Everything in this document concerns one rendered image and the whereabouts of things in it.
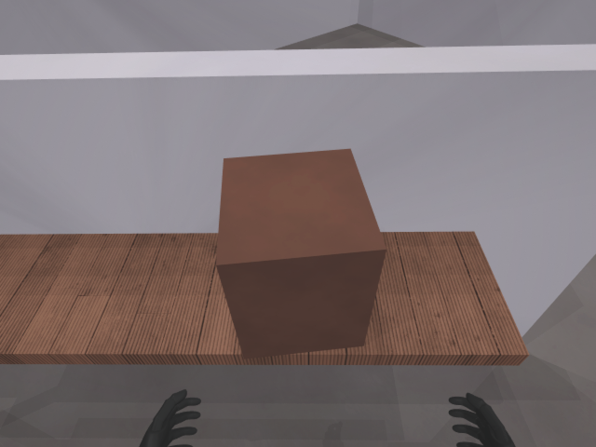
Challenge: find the table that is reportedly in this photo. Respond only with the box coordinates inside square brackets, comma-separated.
[0, 232, 529, 365]

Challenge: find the robot right hand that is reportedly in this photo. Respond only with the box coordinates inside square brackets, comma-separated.
[449, 393, 516, 447]

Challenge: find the carton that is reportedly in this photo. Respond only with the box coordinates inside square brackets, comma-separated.
[216, 149, 386, 359]

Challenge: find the robot left hand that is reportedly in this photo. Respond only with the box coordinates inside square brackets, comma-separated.
[139, 389, 201, 447]

